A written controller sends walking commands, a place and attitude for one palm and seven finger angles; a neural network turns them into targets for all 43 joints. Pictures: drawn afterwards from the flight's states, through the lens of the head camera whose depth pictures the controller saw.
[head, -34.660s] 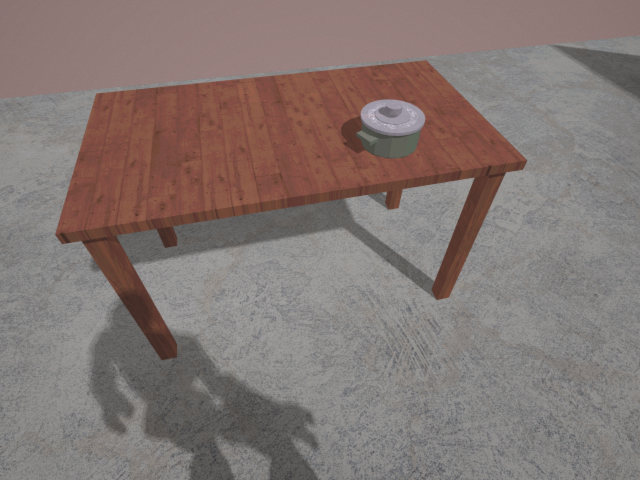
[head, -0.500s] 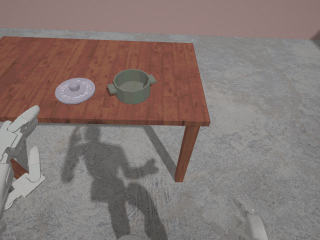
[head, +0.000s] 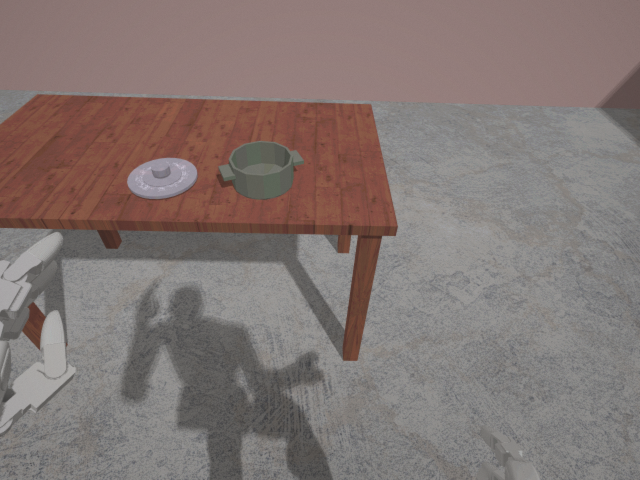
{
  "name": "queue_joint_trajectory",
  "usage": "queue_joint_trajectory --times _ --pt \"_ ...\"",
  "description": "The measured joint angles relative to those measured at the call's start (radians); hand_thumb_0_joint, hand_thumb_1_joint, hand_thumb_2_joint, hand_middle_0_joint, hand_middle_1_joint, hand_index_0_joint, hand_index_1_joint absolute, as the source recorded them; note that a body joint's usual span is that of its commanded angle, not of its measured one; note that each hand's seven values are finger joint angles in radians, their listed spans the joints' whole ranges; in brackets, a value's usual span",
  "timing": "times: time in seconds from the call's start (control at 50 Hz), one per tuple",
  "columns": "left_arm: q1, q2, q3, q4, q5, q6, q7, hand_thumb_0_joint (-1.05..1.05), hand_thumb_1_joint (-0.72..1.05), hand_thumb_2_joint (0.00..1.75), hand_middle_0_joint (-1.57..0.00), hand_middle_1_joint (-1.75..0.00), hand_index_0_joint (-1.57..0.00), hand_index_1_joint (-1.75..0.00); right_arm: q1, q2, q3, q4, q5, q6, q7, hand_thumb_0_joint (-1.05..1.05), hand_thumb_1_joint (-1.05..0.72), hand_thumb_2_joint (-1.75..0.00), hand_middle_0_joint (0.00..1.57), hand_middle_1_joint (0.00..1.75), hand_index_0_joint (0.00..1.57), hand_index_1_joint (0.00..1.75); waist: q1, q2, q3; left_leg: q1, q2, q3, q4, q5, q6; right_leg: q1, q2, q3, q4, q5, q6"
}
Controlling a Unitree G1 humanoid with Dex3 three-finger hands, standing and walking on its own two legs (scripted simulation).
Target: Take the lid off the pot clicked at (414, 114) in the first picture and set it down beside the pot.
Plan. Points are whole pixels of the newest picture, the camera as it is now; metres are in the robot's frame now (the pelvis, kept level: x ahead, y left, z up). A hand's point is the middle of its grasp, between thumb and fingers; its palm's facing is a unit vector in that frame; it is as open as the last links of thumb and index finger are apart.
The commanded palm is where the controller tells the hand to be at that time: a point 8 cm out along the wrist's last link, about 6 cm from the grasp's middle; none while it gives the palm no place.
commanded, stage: stop stepping back and stand still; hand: left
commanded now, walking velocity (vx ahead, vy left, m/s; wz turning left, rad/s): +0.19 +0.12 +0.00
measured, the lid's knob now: (160, 169) +0.80 +0.43 -0.07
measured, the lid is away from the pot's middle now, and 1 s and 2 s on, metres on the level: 0.25 0.25 0.25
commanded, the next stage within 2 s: let the arm hang, fingers relaxed in 1.34 s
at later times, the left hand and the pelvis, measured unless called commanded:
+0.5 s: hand out of the picture +0.11 +0.26 +0.17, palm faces +0.42 -0.80 -0.43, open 7.4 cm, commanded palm +0.05 +0.30 +0.19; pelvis -0.05 +0.01 +0.00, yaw +4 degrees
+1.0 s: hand out of the picture -0.05 +0.21 -0.17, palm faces +0.19 -0.97 -0.18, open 7.0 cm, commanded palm none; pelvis -0.04 +0.03 +0.00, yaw +9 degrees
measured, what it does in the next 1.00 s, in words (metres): steps on the spot: left foot, then right foot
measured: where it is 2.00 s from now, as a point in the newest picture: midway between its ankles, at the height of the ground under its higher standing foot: outside the picture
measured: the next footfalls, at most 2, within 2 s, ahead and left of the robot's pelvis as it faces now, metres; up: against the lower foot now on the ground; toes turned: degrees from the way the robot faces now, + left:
left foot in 0.08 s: -0.02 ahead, +0.15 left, +0.00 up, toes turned +4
right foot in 0.26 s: +0.02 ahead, -0.07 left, +0.00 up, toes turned +5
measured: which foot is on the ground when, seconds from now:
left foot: up 0.00-0.06, down 0.08-0.28, up 0.30-0.50, down 0.52-1.00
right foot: down 0.00-0.10, up 0.12-0.24, down 0.26-1.00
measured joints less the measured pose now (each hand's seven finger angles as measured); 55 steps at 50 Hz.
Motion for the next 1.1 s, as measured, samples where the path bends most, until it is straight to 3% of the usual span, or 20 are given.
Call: queue_joint_trajectory --times 0.08,0.1,0.14,0.2,0.24,0.26,0.3,0.32,0.38,0.44,0.52,0.56,0.6,0.62,0.66,0.74,0.8,0.9,0.94,1.1 --pt "-0.078 -0.024 -0.016 0.030 0.008 -0.025 0.032 0.01 0.88 0.90 -0.21 -0.30 -0.22 -0.30 0.044 -0.049 -0.007 -0.012 -0.008 -0.052 -0.024 0.02 -0.90 -0.90 0.20 0.30 0.20 0.30 -0.016 0.027 -0.034 0.213 0.031 -0.011 -0.393 -0.004 0.035 -0.034 -0.009 -0.050 0.008 0.019 0.018" --pt "-0.112 -0.026 -0.015 0.046 0.008 -0.033 0.037 0.01 0.88 0.90 -0.21 -0.30 -0.22 -0.30 0.035 -0.052 -0.012 -0.007 -0.009 -0.063 -0.027 0.02 -0.90 -0.90 0.20 0.30 0.20 0.30 -0.020 0.020 -0.013 0.220 0.023 -0.015 -0.427 0.058 0.012 -0.045 -0.015 -0.044 0.034 0.007 0.026" --pt "-0.142 -0.029 -0.006 0.081 0.007 -0.034 0.043 0.01 0.89 0.90 -0.21 -0.30 -0.22 -0.30 0.023 -0.043 -0.011 -0.003 -0.005 -0.073 -0.020 0.02 -0.90 -0.90 0.20 0.30 0.20 0.30 -0.014 -0.003 0.020 0.233 0.004 -0.001 -0.423 0.093 -0.016 -0.053 -0.002 0.006 0.111 -0.092 0.046" --pt "-0.111 -0.025 0.008 0.106 0.010 -0.017 0.036 0.01 0.89 0.90 -0.21 -0.30 -0.21 -0.30 0.041 -0.019 -0.010 -0.012 -0.002 -0.095 0.001 0.02 -0.90 -0.90 0.20 0.30 0.20 0.30 -0.029 0.011 0.003 0.240 0.000 0.001 -0.440 0.103 -0.019 -0.044 0.044 0.025 0.236 -0.176 0.057" --pt "-0.089 -0.012 0.010 0.099 0.010 -0.010 0.032 0.01 0.89 0.90 -0.21 -0.30 -0.21 -0.30 0.054 -0.008 -0.003 -0.014 0.001 -0.104 0.013 0.02 -0.90 -0.90 0.20 0.30 0.20 0.30 -0.034 0.025 -0.002 0.231 -0.001 -0.010 -0.431 0.105 -0.025 0.030 0.063 0.015 0.140 -0.148 0.053" --pt "-0.083 0.000 0.014 0.089 0.012 -0.010 0.031 0.01 0.89 0.90 -0.20 -0.30 -0.21 -0.30 0.054 -0.005 0.003 -0.013 0.000 -0.105 0.017 0.02 -0.90 -0.90 0.20 0.30 0.20 0.30 -0.029 0.025 0.001 0.217 -0.003 -0.011 -0.408 0.097 -0.029 0.066 0.070 0.018 0.066 -0.109 0.033" --pt "-0.099 -0.001 0.001 0.083 0.017 -0.015 0.021 0.01 0.89 0.90 -0.21 -0.30 -0.21 -0.30 0.031 -0.009 0.005 0.015 -0.001 -0.089 0.021 0.02 -0.90 -0.90 0.20 0.30 0.20 0.30 -0.019 0.055 0.027 0.169 0.005 -0.037 -0.304 0.044 0.003 0.069 0.092 -0.003 0.050 -0.064 -0.032" --pt "-0.111 -0.004 -0.008 0.086 0.019 -0.021 0.014 0.01 0.89 0.90 -0.21 -0.30 -0.21 -0.30 0.020 -0.010 0.002 0.033 -0.003 -0.076 0.022 0.02 -0.90 -0.90 0.20 0.30 0.20 0.30 -0.015 0.062 0.035 0.132 -0.001 -0.046 -0.218 0.021 0.013 0.072 0.094 -0.013 0.042 -0.057 -0.048" --pt "-0.116 -0.023 -0.016 0.097 0.020 -0.038 0.000 0.01 0.89 0.90 -0.21 -0.30 -0.22 -0.30 0.001 -0.013 -0.001 0.069 -0.007 -0.040 0.025 0.02 -0.90 -0.90 0.20 0.30 0.20 0.30 0.004 0.059 0.035 0.055 -0.019 -0.031 -0.048 0.030 0.022 0.085 0.092 -0.013 -0.014 -0.025 -0.053" --pt "-0.088 -0.031 -0.004 0.100 0.018 -0.040 0.004 0.01 0.89 0.90 -0.21 -0.30 -0.22 -0.30 0.001 -0.007 0.005 0.061 -0.010 -0.025 0.017 0.02 -0.90 -0.90 0.20 0.30 0.20 0.30 0.006 0.030 0.022 0.067 -0.017 0.010 -0.139 0.040 0.030 0.097 0.078 0.000 -0.066 0.007 -0.050" --pt "-0.081 -0.046 -0.016 0.080 0.018 -0.033 0.024 0.01 0.89 0.90 -0.21 -0.30 -0.22 -0.30 0.005 -0.024 0.012 0.020 -0.020 -0.046 -0.005 0.02 -0.90 -0.90 0.20 0.30 0.20 0.30 -0.003 0.033 0.021 0.175 0.010 0.011 -0.459 0.064 0.047 0.087 0.080 -0.017 -0.059 -0.008 -0.034" --pt "-0.099 -0.049 -0.028 0.075 0.020 -0.027 0.033 0.01 0.89 0.90 -0.21 -0.30 -0.22 -0.30 -0.010 -0.027 0.007 0.010 -0.021 -0.055 -0.010 0.02 -0.90 -0.90 0.20 0.30 0.20 0.30 -0.002 0.031 0.044 0.177 0.008 0.011 -0.473 0.185 0.026 0.075 0.080 -0.005 -0.008 -0.062 -0.003" --pt "-0.104 -0.041 -0.028 0.072 0.022 -0.017 0.037 0.01 0.89 0.90 -0.21 -0.30 -0.22 -0.30 -0.019 -0.017 0.008 0.005 -0.017 -0.058 -0.009 0.02 -0.90 -0.90 0.20 0.30 0.20 0.30 0.003 0.019 0.051 0.185 -0.003 0.019 -0.466 0.196 0.010 0.078 0.075 0.024 0.024 -0.111 0.025" --pt "-0.133 -0.036 -0.044 0.123 0.047 -0.025 0.023 0.01 0.89 0.90 -0.21 -0.30 -0.21 -0.30 -0.021 -0.021 0.000 0.021 -0.025 -0.074 0.009 0.02 -0.90 -0.90 0.20 0.30 0.20 0.30 0.002 0.027 0.036 0.168 -0.009 0.013 -0.456 0.189 0.005 0.065 0.068 0.020 0.038 -0.106 0.022" --pt "-0.249 -0.042 -0.111 0.333 0.079 0.024 -0.024 0.01 0.89 0.90 -0.20 -0.30 -0.21 -0.30 -0.038 -0.045 -0.013 0.066 -0.033 -0.052 0.044 0.01 -0.90 -0.90 0.20 0.30 0.20 0.30 0.004 0.049 0.006 0.126 -0.032 -0.006 -0.419 0.175 0.003 0.047 0.046 0.026 0.051 -0.071 0.017" --pt "-0.405 -0.130 -0.236 0.838 0.097 0.173 -0.073 0.00 0.90 0.90 -0.20 -0.30 -0.21 -0.30 -0.066 -0.063 -0.021 0.157 -0.036 0.030 0.070 0.01 -0.90 -0.90 0.20 0.30 0.20 0.30 -0.005 0.102 -0.021 0.091 -0.036 -0.035 -0.344 0.135 0.008 0.044 0.041 -0.007 0.080 -0.098 -0.006" --pt "-0.431 -0.182 -0.293 1.106 0.098 0.225 -0.080 0.01 0.90 0.90 -0.19 -0.30 -0.20 -0.30 -0.045 -0.042 -0.019 0.193 -0.043 0.071 0.079 0.01 -0.90 -0.90 0.20 0.30 0.20 0.30 -0.019 0.082 0.004 0.088 -0.018 -0.039 -0.259 0.069 0.019 0.070 0.047 -0.031 0.076 -0.112 -0.013" --pt "-0.392 -0.238 -0.334 1.385 0.072 0.242 -0.078 0.01 0.92 0.90 -0.20 -0.30 -0.20 -0.30 0.007 0.002 -0.004 0.252 -0.050 0.093 0.072 0.01 -0.91 -0.90 0.20 0.30 0.20 0.30 -0.017 0.004 0.068 0.134 -0.002 -0.027 -0.348 0.109 0.004 0.087 0.057 -0.024 0.045 -0.097 0.001" --pt "-0.382 -0.222 -0.318 1.452 0.063 0.233 -0.068 -0.01 0.97 0.90 -0.20 -0.30 -0.21 -0.30 0.036 0.014 0.002 0.280 -0.050 0.092 0.064 0.01 -0.91 -0.90 0.20 0.30 0.20 0.30 -0.004 -0.009 0.085 0.143 0.002 -0.024 -0.383 0.121 0.003 0.100 0.063 -0.021 -0.003 -0.072 0.001" --pt "-0.331 -0.187 -0.335 1.635 0.062 0.209 -0.073 0.00 0.95 0.90 -0.20 -0.30 -0.21 -0.30 0.088 0.012 -0.008 0.380 -0.034 0.099 0.040 0.01 -0.91 -0.90 0.20 0.30 0.20 0.30 0.011 0.045 0.102 0.193 0.001 -0.015 -0.481 0.162 0.012 0.160 0.066 -0.011 -0.127 -0.016 0.009"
